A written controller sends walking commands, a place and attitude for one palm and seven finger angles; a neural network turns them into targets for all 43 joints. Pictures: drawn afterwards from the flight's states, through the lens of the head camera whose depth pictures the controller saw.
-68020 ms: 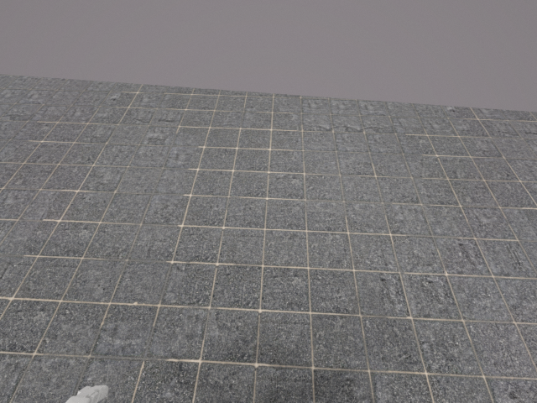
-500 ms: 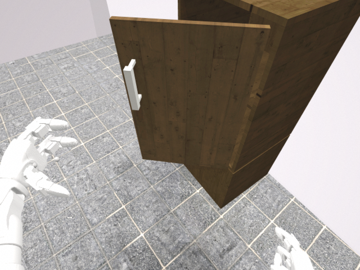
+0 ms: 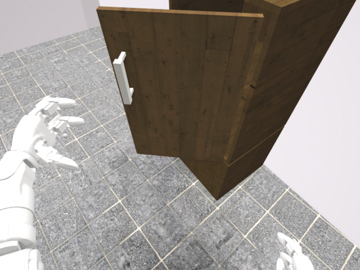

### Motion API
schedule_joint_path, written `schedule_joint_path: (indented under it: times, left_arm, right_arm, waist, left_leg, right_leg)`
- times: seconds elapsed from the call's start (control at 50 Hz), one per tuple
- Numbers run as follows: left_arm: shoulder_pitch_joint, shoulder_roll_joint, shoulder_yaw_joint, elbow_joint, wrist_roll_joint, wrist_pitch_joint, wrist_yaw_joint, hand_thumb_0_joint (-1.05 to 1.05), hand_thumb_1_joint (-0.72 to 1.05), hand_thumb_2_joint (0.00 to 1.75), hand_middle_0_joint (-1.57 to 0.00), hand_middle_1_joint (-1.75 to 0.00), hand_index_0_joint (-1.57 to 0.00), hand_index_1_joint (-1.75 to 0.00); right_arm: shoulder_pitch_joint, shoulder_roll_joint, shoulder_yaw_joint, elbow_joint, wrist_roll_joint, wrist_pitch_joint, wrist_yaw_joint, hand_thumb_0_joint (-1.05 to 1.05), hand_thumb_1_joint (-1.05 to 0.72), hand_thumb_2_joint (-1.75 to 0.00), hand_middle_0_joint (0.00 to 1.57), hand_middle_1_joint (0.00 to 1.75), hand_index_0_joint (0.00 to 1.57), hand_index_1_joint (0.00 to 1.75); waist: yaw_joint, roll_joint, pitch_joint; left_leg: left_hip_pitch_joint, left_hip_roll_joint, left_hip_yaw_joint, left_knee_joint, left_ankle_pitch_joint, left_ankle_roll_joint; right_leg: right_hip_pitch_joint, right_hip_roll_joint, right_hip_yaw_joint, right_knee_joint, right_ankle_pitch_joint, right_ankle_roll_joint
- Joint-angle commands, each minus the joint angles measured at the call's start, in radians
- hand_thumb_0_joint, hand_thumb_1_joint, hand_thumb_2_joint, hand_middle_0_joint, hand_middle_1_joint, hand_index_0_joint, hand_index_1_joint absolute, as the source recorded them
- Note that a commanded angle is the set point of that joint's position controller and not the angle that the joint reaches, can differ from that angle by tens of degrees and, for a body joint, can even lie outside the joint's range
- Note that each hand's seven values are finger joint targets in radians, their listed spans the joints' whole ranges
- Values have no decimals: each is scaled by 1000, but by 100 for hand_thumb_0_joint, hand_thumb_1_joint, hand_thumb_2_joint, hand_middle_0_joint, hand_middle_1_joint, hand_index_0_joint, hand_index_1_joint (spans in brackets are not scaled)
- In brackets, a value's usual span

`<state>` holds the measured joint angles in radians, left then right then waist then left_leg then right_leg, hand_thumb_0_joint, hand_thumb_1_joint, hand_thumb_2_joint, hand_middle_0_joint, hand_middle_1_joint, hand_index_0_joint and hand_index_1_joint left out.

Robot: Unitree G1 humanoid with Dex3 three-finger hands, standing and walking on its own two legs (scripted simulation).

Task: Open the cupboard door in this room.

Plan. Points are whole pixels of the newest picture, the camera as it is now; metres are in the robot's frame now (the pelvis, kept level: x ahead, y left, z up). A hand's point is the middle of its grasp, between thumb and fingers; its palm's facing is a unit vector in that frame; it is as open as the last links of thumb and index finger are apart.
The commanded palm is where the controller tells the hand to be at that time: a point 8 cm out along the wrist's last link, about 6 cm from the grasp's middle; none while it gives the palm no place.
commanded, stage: move the hooked fingers beside the handle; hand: left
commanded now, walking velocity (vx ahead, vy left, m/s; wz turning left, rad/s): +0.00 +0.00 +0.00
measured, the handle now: (125, 79) +0.58 +0.19 +0.10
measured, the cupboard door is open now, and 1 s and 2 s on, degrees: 47 47 46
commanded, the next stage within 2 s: none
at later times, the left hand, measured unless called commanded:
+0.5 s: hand (80, 113) +0.42 +0.25 +0.11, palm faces -0.06 -1.00 -0.01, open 14.0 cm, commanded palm +0.40 +0.31 +0.11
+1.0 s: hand (96, 92) +0.50 +0.24 +0.11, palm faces -0.09 -1.00 +0.00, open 14.0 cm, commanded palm +0.49 +0.29 +0.10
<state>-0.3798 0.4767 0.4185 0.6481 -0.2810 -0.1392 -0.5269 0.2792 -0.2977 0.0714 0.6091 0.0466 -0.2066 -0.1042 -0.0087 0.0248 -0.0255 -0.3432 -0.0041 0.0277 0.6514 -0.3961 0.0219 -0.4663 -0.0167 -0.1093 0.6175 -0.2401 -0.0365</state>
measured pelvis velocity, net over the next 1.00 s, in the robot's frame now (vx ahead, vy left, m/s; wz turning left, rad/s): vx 0.01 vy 0.02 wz -0.03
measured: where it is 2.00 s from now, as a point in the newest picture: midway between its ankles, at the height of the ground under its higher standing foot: outside the picture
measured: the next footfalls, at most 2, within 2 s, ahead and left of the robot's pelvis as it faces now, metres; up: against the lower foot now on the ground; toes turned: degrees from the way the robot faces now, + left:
none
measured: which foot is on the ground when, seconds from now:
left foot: down 0.00-1.00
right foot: down 0.00-1.00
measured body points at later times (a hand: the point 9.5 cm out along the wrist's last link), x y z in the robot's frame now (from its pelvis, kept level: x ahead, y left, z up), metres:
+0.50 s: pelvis +0.00 +0.01 -0.01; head +0.06 +0.01 +0.44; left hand +0.42 +0.31 +0.12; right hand +0.07 -0.27 -0.11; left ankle -0.04 +0.10 -0.72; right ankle +0.05 -0.10 -0.72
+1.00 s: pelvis +0.01 +0.02 -0.01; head +0.11 +0.03 +0.43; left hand +0.50 +0.29 +0.11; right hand +0.01 -0.25 -0.12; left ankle -0.04 +0.10 -0.72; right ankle +0.05 -0.10 -0.72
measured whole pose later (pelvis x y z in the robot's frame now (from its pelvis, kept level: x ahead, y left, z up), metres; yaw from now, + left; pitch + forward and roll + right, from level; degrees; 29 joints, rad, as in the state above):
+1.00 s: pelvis +0.01 +0.02 -0.01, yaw -2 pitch +15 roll -2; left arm -0.91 0.63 0.44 1.18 -0.14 -0.27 -0.47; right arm 0.42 -0.30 0.06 0.63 0.01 0.00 -0.05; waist -0.14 0.01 -0.06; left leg -0.59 0.00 0.05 0.75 -0.43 0.05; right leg -0.69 -0.01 -0.09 0.66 -0.23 -0.01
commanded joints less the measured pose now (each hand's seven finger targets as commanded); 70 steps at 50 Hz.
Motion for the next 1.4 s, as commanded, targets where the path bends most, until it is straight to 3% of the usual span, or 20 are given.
schedule_joint_path:
  times: [0.0,0.1,0.14,0.2,0.24,0.3,0.42,0.5,0.56,0.64,0.68,0.82,0.86,0.9,0.98,1.02,1.2,1.26,1.32,1.38]
  left_arm:
    - [-362,315,87,-159,-22,-76,5,0,-50,30,-30,-120,-30,-120]
    - [-389,368,129,-90,-10,-91,11,0,-50,30,-30,-120,-30,-120]
    - [-442,341,91,-122,-2,-110,10,0,-50,30,-30,-120,-30,-120]
    - [-436,370,123,-87,-9,-119,3,0,-50,30,-30,-120,-30,-120]
    - [-484,335,83,-48,-6,-120,1,0,-50,30,-30,-120,-30,-120]
    - [-565,371,85,15,9,-122,-3,0,-50,30,-30,-120,-30,-120]
    - [-681,386,67,77,29,-163,6,0,-50,30,-30,-120,-30,-120]
    - [-691,414,84,174,38,-166,4,0,-50,30,-30,-120,-30,-120]
    - [-775,386,41,196,54,-171,12,0,-50,30,-30,-120,-30,-120]
    - [-810,448,88,263,70,-185,27,0,-50,30,-30,-120,-30,-120]
    - [-853,468,87,247,77,-198,21,0,-50,30,-30,-120,-30,-120]
    - [-927,398,29,297,84,-191,30,0,-50,30,-30,-120,-30,-120]
    - [-938,448,60,323,96,-190,46,0,-50,30,-30,-120,-30,-120]
    - [-976,443,49,311,116,-198,56,0,-50,30,-30,-120,-30,-120]
    - [-993,463,72,321,120,-213,68,0,-50,30,-30,-120,-30,-120]
    - [-1029,436,45,363,127,-204,73,0,-50,30,-30,-120,-30,-120]
    - [-1092,532,88,415,172,-206,95,0,-50,30,-30,-120,-30,-120]
    - [-1023,486,78,382,157,-213,84,0,-50,30,-30,-120,-30,-120]
    - [-979,520,103,414,148,-194,70,0,-50,30,-30,-120,-30,-120]
    - [-1004,531,94,379,159,-192,67,0,-50,30,-30,-120,-30,-120]
  right_arm:
    - [19,-148,-65,-130,3,-32,-3,0,-90,-90,20,30,20,30]
    - [51,-161,-73,-127,1,-6,9,0,-90,-90,20,30,20,30]
    - [58,-157,-75,-130,1,-2,12,0,-90,-90,20,30,20,30]
    - [83,-161,-81,-124,0,15,13,0,-90,-90,20,30,20,30]
    - [85,-163,-78,-116,2,21,12,0,-90,-90,20,30,20,30]
    - [102,-169,-77,-104,3,36,13,0,-90,-90,20,30,20,30]
    - [138,-171,-78,-89,-2,57,13,0,-90,-90,20,30,20,30]
    - [156,-177,-76,-83,-3,82,19,0,-90,-90,20,30,20,30]
    - [170,-178,-77,-79,-4,98,23,0,-90,-90,20,30,20,30]
    - [197,-185,-79,-70,-10,119,24,0,-90,-90,20,30,20,30]
    - [207,-184,-79,-70,-14,132,27,0,-90,-90,20,30,20,30]
    - [243,-184,-84,-47,-19,168,33,0,-90,-90,20,30,20,30]
    - [257,-191,-83,-47,-21,178,33,0,-90,-90,20,30,20,30]
    - [272,-186,-85,-42,-28,186,37,0,-90,-90,20,30,20,30]
    - [300,-191,-90,-34,-33,207,45,0,-90,-90,20,30,20,30]
    - [305,-188,-86,-29,-34,215,47,0,-90,-90,20,30,20,30]
    - [356,-198,-84,-37,-44,253,54,0,-90,-90,20,30,20,30]
    - [365,-192,-90,-52,-48,260,62,0,-90,-90,20,30,20,30]
    - [357,-198,-88,-58,-44,275,66,0,-90,-90,20,30,20,30]
    - [348,-196,-85,-68,-42,284,64,0,-90,-90,20,30,20,30]
  waist:
    - [-8,13,-303]
    - [-5,5,-308]
    - [-16,63,-343]
    - [-17,15,-368]
    - [-37,28,-329]
    - [-50,33,-307]
    - [-62,54,-385]
    - [-61,43,-369]
    - [-86,47,-348]
    - [-89,29,-388]
    - [-91,73,-429]
    - [-131,91,-412]
    - [-127,74,-410]
    - [-133,123,-454]
    - [-138,110,-493]
    - [-160,114,-447]
    - [-175,109,-492]
    - [-159,152,-544]
    - [-158,67,-491]
    - [-154,146,-481]
  left_leg:
    - [-73,-7,-44,-95,312,-5]
    - [-125,-7,-35,-88,304,-2]
    - [-97,-9,-33,-84,324,-3]
    - [-99,-5,-33,-74,351,0]
    - [-119,-6,-29,-78,307,0]
    - [-140,-6,-32,-75,268,2]
    - [-118,-3,-42,-56,300,0]
    - [-158,-1,-41,-49,316,-2]
    - [-145,4,-46,-41,329,-3]
    - [-174,5,-48,-30,314,-1]
    - [-160,4,-48,-19,362,-6]
    - [-112,18,-66,-6,410,-15]
    - [-133,18,-72,-4,416,-15]
    - [-100,20,-76,6,455,-22]
    - [-64,31,-88,25,544,-34]
    - [-98,29,-83,24,505,-28]
    - [-142,30,-83,49,506,-19]
    - [-81,36,-85,59,610,-28]
    - [-179,31,-63,53,512,-6]
    - [-167,26,-61,51,491,-7]
  right_leg:
    - [276,0,91,-30,230,4]
    - [285,-1,101,-19,241,5]
    - [272,-1,101,-15,256,4]
    - [290,6,102,-7,294,7]
    - [255,3,103,-16,259,9]
    - [225,5,106,-17,216,7]
    - [214,9,104,-1,235,5]
    - [209,9,103,12,263,6]
    - [158,14,93,16,254,5]
    - [168,14,100,22,251,9]
    - [179,16,103,37,294,6]
    - [76,26,84,28,268,9]
    - [83,28,82,37,271,5]
    - [72,28,85,41,284,6]
    - [55,37,79,49,313,4]
    - [36,37,79,43,304,8]
    - [53,42,88,61,343,6]
    - [52,46,79,70,382,1]
    - [95,45,89,62,397,9]
    - [72,43,89,64,371,5]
